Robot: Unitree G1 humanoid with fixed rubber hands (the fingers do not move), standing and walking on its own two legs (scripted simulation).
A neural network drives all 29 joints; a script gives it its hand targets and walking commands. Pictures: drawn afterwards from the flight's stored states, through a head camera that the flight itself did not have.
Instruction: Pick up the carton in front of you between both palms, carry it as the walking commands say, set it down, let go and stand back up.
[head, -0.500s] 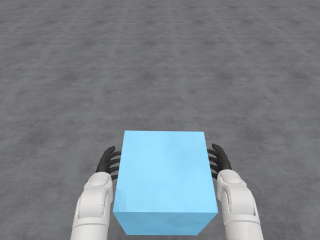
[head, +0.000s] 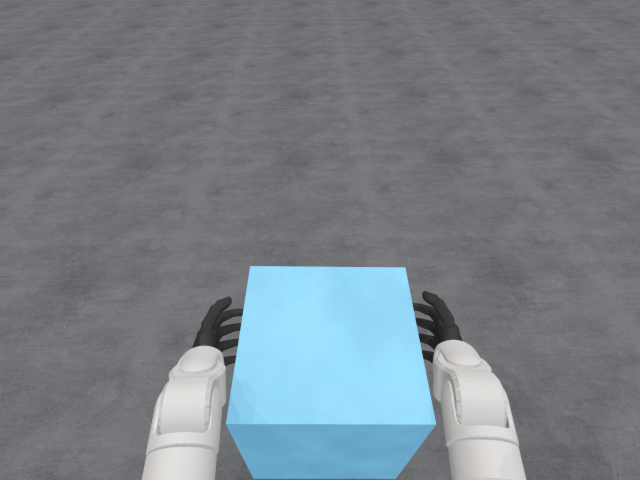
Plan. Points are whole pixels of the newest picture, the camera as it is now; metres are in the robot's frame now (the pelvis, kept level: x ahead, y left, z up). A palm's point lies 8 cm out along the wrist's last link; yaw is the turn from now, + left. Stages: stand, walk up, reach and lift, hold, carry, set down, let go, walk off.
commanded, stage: carry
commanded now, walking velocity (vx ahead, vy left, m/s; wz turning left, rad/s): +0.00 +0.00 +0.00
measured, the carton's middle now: (326, 377) +0.29 +0.00 -0.04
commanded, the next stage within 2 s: hold in 0.60 s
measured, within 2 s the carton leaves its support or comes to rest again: neither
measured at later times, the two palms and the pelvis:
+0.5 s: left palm (214, 361) +0.27 +0.14 +0.04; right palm (455, 356) +0.28 -0.16 +0.04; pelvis -0.01 -0.01 +0.00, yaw +0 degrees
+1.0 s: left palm (209, 370) +0.26 +0.14 +0.05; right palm (462, 376) +0.25 -0.16 +0.05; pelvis -0.03 +0.01 +0.00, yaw -3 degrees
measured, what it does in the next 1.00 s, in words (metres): stands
